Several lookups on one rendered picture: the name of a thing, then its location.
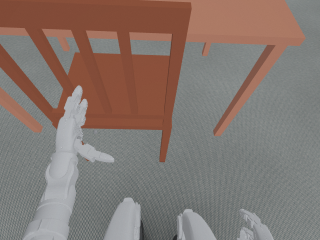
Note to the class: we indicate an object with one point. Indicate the right robot hand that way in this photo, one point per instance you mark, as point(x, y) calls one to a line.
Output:
point(260, 231)

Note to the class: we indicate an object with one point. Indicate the right robot thigh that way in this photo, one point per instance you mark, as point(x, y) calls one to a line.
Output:
point(191, 226)

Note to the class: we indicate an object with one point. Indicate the robot left forearm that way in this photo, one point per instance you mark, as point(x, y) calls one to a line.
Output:
point(56, 205)

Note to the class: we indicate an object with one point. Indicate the robot thigh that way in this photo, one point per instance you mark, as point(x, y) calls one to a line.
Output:
point(126, 218)
point(191, 226)

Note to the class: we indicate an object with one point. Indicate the table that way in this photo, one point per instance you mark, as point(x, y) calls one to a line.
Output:
point(257, 22)

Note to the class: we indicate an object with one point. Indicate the left robot hand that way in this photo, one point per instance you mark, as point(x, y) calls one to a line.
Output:
point(69, 128)

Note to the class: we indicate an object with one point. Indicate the chair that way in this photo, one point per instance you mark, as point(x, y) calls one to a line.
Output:
point(123, 91)

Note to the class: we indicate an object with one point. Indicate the left robot thigh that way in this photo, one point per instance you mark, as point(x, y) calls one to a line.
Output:
point(126, 218)

